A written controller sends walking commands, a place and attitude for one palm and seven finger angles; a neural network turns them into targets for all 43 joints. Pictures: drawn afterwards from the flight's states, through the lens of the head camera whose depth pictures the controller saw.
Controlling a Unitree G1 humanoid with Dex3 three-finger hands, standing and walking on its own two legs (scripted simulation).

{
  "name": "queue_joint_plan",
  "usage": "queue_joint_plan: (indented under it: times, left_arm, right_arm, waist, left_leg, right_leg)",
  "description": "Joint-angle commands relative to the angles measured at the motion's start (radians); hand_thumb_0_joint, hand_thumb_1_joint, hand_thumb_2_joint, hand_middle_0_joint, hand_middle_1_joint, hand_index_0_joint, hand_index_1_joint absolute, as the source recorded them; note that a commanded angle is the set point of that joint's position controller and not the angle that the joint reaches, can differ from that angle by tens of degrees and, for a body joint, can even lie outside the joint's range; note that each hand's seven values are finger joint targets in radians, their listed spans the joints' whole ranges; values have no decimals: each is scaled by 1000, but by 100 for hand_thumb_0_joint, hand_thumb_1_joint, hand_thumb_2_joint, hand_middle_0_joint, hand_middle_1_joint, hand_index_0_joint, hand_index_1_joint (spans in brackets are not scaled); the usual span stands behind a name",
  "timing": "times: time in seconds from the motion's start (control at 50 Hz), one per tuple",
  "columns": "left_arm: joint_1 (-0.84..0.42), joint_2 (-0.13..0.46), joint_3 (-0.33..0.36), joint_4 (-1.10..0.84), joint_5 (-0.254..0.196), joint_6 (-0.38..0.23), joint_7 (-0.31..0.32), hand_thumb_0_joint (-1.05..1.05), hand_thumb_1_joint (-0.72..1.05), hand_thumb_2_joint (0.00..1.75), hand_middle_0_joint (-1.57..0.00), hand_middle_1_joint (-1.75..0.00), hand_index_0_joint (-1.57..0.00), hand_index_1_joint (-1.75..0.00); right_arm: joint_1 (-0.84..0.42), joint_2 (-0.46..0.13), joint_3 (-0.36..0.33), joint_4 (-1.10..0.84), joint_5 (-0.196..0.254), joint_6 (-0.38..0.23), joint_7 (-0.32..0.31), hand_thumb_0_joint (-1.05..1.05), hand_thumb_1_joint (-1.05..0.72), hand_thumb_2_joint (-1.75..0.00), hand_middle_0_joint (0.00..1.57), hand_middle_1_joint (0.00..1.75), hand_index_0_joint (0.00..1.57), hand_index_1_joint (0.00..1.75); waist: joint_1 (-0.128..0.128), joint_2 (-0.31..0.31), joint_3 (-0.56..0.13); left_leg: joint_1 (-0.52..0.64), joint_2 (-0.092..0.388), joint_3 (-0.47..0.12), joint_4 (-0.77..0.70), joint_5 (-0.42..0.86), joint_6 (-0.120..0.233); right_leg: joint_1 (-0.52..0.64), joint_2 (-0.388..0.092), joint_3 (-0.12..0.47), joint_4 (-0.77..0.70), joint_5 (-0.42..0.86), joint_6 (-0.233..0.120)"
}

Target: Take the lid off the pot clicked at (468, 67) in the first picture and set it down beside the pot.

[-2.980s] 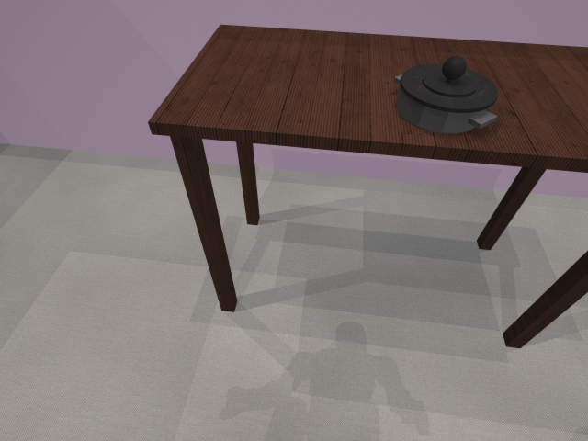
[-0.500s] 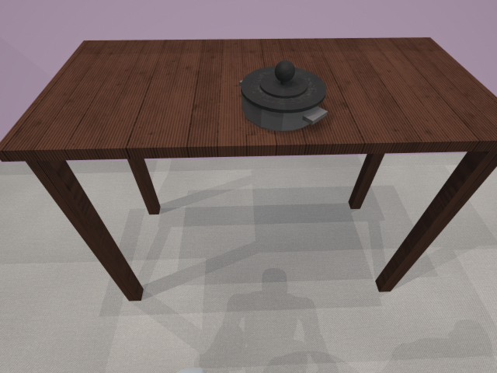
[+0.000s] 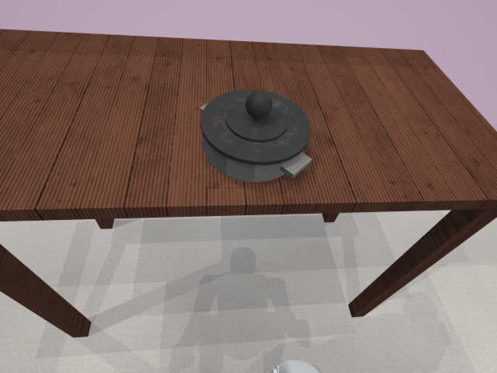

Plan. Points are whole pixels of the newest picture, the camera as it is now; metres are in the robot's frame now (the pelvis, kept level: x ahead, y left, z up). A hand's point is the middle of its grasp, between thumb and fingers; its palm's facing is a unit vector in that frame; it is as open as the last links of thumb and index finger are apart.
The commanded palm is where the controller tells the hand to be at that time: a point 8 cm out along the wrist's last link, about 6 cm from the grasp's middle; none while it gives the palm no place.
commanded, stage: come to a stop and stand still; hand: left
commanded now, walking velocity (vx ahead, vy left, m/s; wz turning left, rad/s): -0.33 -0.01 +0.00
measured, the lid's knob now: (258, 104) +0.49 +0.04 +0.17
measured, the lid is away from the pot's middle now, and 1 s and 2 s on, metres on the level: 0.00 0.00 0.00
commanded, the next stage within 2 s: none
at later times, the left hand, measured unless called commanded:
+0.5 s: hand out of the picture +0.07 +0.12 -0.15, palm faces +0.04 -0.94 -0.34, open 7.4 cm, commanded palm none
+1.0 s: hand out of the picture -0.03 +0.20 -0.18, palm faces +0.09 -0.99 -0.14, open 7.4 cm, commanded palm none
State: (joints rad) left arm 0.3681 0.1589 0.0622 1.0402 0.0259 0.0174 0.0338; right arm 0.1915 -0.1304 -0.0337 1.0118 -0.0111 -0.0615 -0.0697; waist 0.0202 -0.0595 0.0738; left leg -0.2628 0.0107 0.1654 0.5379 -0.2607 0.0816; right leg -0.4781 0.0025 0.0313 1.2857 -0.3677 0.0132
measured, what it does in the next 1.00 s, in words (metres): steps on the spot: right foot, then left foot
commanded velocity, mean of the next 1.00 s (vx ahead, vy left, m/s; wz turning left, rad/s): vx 0.00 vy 0.02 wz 0.00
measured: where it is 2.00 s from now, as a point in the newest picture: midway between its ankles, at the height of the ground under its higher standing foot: outside the picture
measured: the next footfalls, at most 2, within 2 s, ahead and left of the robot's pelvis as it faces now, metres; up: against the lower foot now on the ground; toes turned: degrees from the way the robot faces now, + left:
right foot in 0.28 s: +0.10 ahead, -0.20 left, +0.00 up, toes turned -2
left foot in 0.80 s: -0.03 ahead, +0.08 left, +0.00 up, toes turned +2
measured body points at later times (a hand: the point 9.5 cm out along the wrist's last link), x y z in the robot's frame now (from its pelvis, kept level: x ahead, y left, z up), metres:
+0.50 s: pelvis +0.01 -0.08 +0.00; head +0.08 -0.12 +0.45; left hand +0.07 +0.17 -0.12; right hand +0.10 -0.34 -0.17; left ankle -0.04 +0.08 -0.61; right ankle +0.06 -0.19 -0.73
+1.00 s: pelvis -0.05 +0.00 +0.02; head -0.05 +0.07 +0.46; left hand -0.04 +0.25 -0.16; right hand -0.05 -0.22 -0.11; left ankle -0.07 +0.08 -0.73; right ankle -0.03 -0.16 -0.64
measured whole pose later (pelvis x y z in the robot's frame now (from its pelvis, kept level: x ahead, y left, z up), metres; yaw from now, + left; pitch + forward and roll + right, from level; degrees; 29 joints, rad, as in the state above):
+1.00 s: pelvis -0.05 +0.00 +0.02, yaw +2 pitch +0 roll -3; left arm 0.31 0.25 0.08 0.99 0.03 0.05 0.00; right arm 0.37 -0.11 0.01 1.03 -0.02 0.00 -0.03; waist 0.00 -0.09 -0.02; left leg -0.14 0.01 0.00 0.36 -0.22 0.04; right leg -0.55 0.04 0.07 1.08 -0.22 0.04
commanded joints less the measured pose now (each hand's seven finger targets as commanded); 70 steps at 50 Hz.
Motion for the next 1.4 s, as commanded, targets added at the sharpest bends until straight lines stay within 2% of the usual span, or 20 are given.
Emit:
queue_joint_plan:
  times: [0.0, 0.16, 0.2, 0.24, 0.26, 0.28, 0.3, 0.4, 0.54, 0.68, 0.74, 0.76, 0.78, 0.8, 0.82, 0.88, 0.94, 1.12, 1.3, 1.38]
  left_arm:
    - [157, 9, 4, -32, -7, 28, 2, 0, 90, 90, -20, -30, -20, -30]
    - [-69, 84, 13, -133, -10, 13, 9, 0, 90, 90, -20, -30, -20, -30]
    - [-50, 109, 16, -136, -12, -1, 7, 0, 90, 90, -20, -30, -20, -30]
    - [26, 171, 29, -107, -3, -24, 8, 0, 90, 90, -20, -30, -20, -30]
    - [18, 281, 45, -110, 14, -36, 23, 0, 90, 90, -20, -30, -20, -30]
    - [46, 308, 51, -109, 4, -26, 31, 0, 90, 90, -20, -30, -20, -30]
    - [49, 295, 47, -121, 4, -24, 31, 0, 90, 90, -20, -30, -20, -30]
    - [-79, 235, 38, -150, -13, -19, 40, 0, 90, 90, -20, -30, -20, -30]
    - [-25, 248, 39, -152, 1, -24, 40, 0, 90, 90, -20, -30, -20, -30]
    - [-109, 284, 46, -189, 22, -2, 9, 0, 90, 90, -20, -30, -20, -30]
    - [-160, 255, 36, -179, 9, 13, 3, 0, 90, 90, -20, -30, -20, -30]
    - [-150, 201, 20, -175, -1, 16, -2, 0, 90, 90, -20, -30, -20, -30]
    - [-120, 111, 5, -180, -13, 19, -5, 0, 90, 90, -20, -30, -20, -30]
    - [-125, 113, 2, -200, -9, 24, -1, 0, 90, 90, -20, -30, -20, -30]
    - [-143, 128, 14, -206, -14, 20, -11, 0, 90, 90, -20, -30, -20, -30]
    - [-35, 139, 29, -99, 5, 13, -32, 0, 90, 90, -20, -30, -20, -30]
    - [24, 122, 27, -67, 4, 17, -38, 0, 90, 90, -20, -30, -20, -30]
    - [-35, 82, 17, -83, -5, 34, -26, 0, 90, 90, -20, -30, -20, -30]
    - [-173, 25, -27, -81, -25, 3, -19, 0, 90, 90, -20, -30, -20, -30]
    - [-77, 29, -20, -23, -28, -22, -9, 0, 90, 90, -20, -30, -20, -30]
  right_arm:
    - [17, -105, 0, -41, 6, 13, 8, 0, -90, -90, 20, 30, 20, 30]
    - [35, -200, -54, -73, -24, 85, 30, 0, -90, -90, 20, 30, 20, 30]
    - [23, -216, -62, -84, -24, 95, 32, 0, -90, -90, 20, 30, 20, 30]
    - [30, -194, -66, -87, -15, 101, 42, 0, -90, -90, 20, 30, 20, 30]
    - [91, -109, -52, -99, -6, 105, 50, 0, -90, -90, 20, 30, 20, 30]
    - [90, -117, -58, -112, -4, 118, 38, 0, -90, -90, 20, 30, 20, 30]
    - [90, -136, -68, -119, -2, 130, 34, 0, -90, -90, 20, 30, 20, 30]
    - [19, -174, -74, -92, -11, 154, 59, 0, -90, -90, 20, 30, 20, 30]
    - [-45, -171, -58, -118, -19, 157, 77, 0, -90, -90, 20, 30, 20, 30]
    - [-2, -147, -39, -107, -2, 115, 88, 0, -90, -90, 20, 30, 20, 30]
    - [174, -132, -29, -45, -1, 89, 78, 0, -90, -90, 20, 30, 20, 30]
    - [225, -164, -30, -33, -5, 76, 70, 0, -90, -90, 20, 30, 20, 30]
    - [217, -244, -43, -42, -21, 64, 62, 0, -90, -90, 20, 30, 20, 30]
    - [149, -319, -55, -89, -21, 75, 55, 0, -90, -90, 20, 30, 20, 30]
    - [69, -321, -45, -116, -33, 77, 49, 0, -90, -90, 20, 30, 20, 30]
    - [47, -199, -9, -91, -18, 42, 33, 0, -90, -90, 20, 30, 20, 30]
    - [142, -177, -5, -51, -4, 26, 18, 0, -90, -90, 20, 30, 20, 30]
    - [352, -109, 12, 40, -12, 22, -16, 0, -90, -90, 20, 30, 20, 30]
    - [359, -83, 12, 96, -18, 33, -3, 0, -90, -90, 20, 30, 20, 30]
    - [331, -80, 3, 118, -5, 36, 5, 0, -90, -90, 20, 30, 20, 30]
  waist:
    - [45, 168, -32]
    - [-35, 321, -96]
    - [-18, 320, -122]
    - [25, 150, -175]
    - [8, -192, -201]
    - [31, -254, -239]
    - [22, -144, -221]
    - [-5, -126, -189]
    - [29, -132, -137]
    - [11, -225, -81]
    - [-73, -162, -90]
    - [-91, 22, -81]
    - [-92, 366, -31]
    - [-78, 387, 56]
    - [-42, 284, 111]
    - [9, 180, 102]
    - [-5, 217, 20]
    - [-55, 225, -4]
    - [-85, 239, -39]
    - [-30, 178, -81]
  left_leg:
    - [-76, 236, -109, -210, 807, 74]
    - [162, 246, -145, -84, 814, 73]
    - [175, 255, -164, -23, 753, 43]
    - [123, 161, -111, 163, 395, -52]
    - [-127, 28, -90, 347, -206, -107]
    - [-218, -60, -175, 539, -466, -118]
    - [-216, -52, -274, 631, -421, -103]
    - [-324, -48, -287, 831, -145, -145]
    - [-327, -23, -263, 693, -101, -160]
    - [-43, -27, -125, 250, -201, -117]
    - [263, -49, -86, -78, -87, -98]
    - [280, 1, -163, -192, -138, -97]
    - [175, 240, -525, -381, -445, -39]
    - [-41, 363, -677, -481, -588, 12]
    - [-163, 391, -679, -521, -603, 66]
    - [-51, 218, -446, -445, -261, -84]
    - [72, 182, -335, -385, -44, -131]
    - [231, 242, -366, -300, 395, -90]
    - [227, 236, -340, -236, 570, 74]
    - [124, 174, -298, -148, 444, 7]
  right_leg:
    - [68, -46, -7, -125, 61, 34]
    - [34, -23, -72, -438, -17, 24]
    - [105, -35, -70, -599, 21, 11]
    - [275, -96, -37, -908, 413, 26]
    - [444, -316, 208, -875, 987, -28]
    - [461, -472, 352, -835, 1378, -104]
    - [391, -502, 268, -837, 1311, -156]
    - [409, -323, 142, -817, 939, -141]
    - [387, -323, 206, -917, 488, -147]
    - [160, -268, 187, -1078, -104, -131]
    - [-29, -197, 106, -1025, -236, -52]
    - [-70, -137, 44, -855, -231, -24]
    - [-181, -1, -73, -539, -211, 21]
    - [-192, 7, 5, -429, -190, 18]
    - [-161, -27, 43, -343, -110, 9]
    - [-161, 5, 73, -200, 122, 12]
    - [-165, 28, 64, -146, 188, 24]
    - [-196, 12, 62, -155, 115, 27]
    - [56, -31, -66, -589, -55, 8]
    - [326, -30, -84, -921, 240, 0]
